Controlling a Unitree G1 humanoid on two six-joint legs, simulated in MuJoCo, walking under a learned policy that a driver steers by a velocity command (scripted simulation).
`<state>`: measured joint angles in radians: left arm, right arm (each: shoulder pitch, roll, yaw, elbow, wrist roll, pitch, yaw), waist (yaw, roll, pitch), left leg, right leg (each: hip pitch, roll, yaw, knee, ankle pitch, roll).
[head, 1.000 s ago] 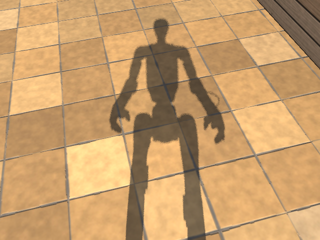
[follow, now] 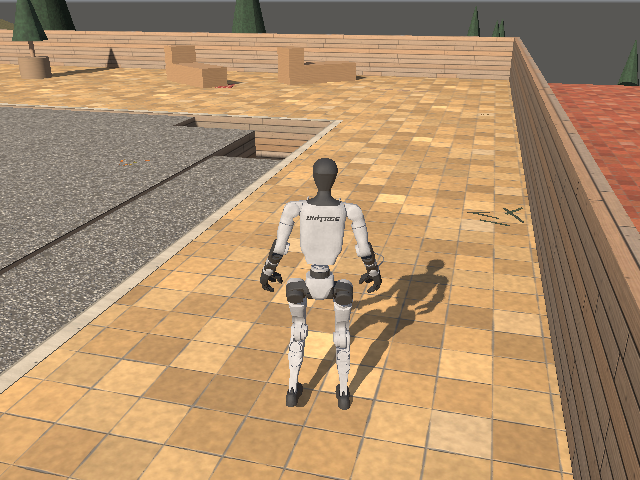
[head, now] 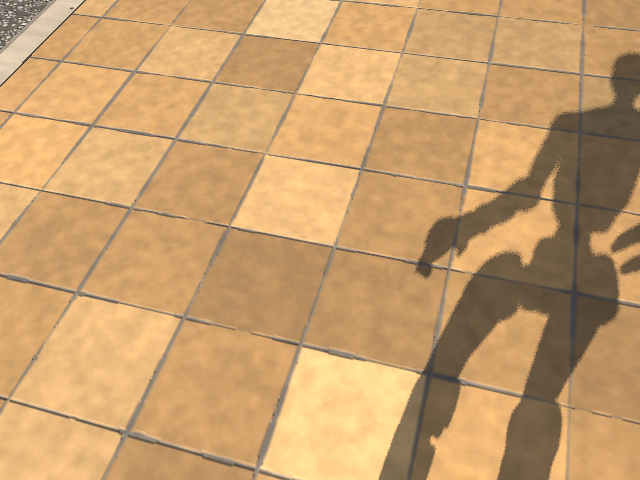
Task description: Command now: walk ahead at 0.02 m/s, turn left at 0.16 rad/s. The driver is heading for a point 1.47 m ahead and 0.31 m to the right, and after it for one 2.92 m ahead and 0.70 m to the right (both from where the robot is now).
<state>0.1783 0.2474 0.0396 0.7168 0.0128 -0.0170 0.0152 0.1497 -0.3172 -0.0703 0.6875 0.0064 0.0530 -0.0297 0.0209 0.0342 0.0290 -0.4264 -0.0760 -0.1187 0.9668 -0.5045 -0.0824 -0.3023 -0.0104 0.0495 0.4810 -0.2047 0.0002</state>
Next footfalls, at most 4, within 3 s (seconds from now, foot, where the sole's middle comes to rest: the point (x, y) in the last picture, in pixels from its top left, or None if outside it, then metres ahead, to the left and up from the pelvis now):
0.12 left None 0.02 0.14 -0.78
2.44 left None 0.44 0.12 -0.78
3.00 right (410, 354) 0.76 -0.12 -0.78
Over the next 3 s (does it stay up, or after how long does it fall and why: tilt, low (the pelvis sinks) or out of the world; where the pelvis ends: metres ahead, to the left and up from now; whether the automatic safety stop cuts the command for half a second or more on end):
stays up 0.59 -0.01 -0.02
